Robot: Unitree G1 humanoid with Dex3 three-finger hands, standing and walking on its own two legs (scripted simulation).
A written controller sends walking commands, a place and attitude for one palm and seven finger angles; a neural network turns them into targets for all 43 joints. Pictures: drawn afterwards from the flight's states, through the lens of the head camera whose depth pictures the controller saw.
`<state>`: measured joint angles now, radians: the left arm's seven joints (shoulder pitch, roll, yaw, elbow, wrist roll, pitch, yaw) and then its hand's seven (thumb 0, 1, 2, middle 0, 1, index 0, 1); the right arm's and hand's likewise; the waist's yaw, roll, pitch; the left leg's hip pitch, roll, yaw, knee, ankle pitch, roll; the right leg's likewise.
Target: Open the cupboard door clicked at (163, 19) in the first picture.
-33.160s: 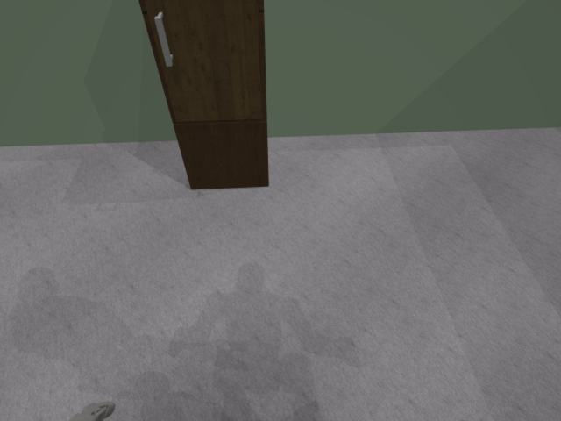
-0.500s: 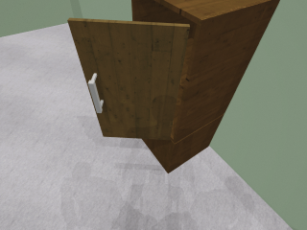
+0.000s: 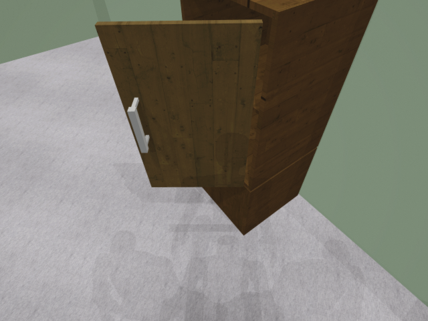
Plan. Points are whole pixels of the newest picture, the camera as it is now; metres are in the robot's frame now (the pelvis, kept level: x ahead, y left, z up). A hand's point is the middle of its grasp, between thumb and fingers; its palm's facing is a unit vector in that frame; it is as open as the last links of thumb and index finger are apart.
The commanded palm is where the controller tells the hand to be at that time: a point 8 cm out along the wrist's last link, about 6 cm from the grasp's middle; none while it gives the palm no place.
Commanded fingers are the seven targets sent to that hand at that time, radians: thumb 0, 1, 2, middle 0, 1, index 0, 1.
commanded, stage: look again from close up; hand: left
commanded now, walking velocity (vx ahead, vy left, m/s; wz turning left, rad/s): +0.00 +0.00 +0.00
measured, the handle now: (140, 126) +0.59 +0.24 +0.00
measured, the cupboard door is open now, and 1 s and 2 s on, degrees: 53 53 53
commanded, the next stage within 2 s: shuffle to correct the standing spot in 0.18 s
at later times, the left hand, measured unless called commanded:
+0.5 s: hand out of the picture -0.02 +0.17 -0.18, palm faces +0.04 -0.98 -0.17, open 7.4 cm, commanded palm none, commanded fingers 0.00 0.90 0.90 -0.20 -0.30 -0.20 -0.30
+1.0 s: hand out of the picture +0.15 +0.18 -0.16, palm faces +0.00 -0.97 -0.24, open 7.3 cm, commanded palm none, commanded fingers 0.00 0.90 0.90 -0.20 -0.30 -0.20 -0.30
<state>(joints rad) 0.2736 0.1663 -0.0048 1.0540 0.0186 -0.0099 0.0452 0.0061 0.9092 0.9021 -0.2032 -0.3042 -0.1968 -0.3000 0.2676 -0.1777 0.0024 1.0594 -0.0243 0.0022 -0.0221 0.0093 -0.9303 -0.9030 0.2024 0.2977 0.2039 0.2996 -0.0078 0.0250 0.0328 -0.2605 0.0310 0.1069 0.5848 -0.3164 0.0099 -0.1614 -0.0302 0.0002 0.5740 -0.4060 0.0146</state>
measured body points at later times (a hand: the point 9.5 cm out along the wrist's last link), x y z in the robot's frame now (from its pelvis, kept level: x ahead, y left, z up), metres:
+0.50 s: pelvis +0.01 +0.00 +0.00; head +0.02 +0.00 +0.45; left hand -0.02 +0.22 -0.16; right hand +0.01 -0.23 -0.16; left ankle +0.00 +0.11 -0.73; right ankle -0.06 -0.13 -0.73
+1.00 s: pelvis +0.05 +0.00 +0.00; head +0.10 -0.01 +0.45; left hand +0.15 +0.23 -0.14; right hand +0.06 -0.22 -0.16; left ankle +0.00 +0.12 -0.69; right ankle +0.08 -0.10 -0.73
